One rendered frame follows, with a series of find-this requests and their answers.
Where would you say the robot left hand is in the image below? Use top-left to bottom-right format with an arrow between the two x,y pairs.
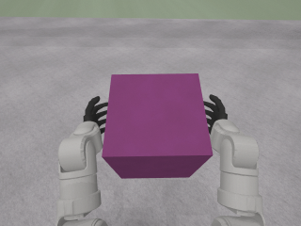
83,96 -> 108,134

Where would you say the right robot forearm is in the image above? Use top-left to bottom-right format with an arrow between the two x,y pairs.
210,119 -> 266,226

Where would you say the left robot forearm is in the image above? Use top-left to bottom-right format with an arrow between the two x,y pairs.
55,121 -> 103,226

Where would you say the robot right hand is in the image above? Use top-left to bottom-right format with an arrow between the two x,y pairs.
203,94 -> 228,134

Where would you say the robot right upper arm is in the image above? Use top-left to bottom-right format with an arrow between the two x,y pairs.
211,216 -> 261,226

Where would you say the carton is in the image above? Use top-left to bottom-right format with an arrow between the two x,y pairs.
102,73 -> 213,179

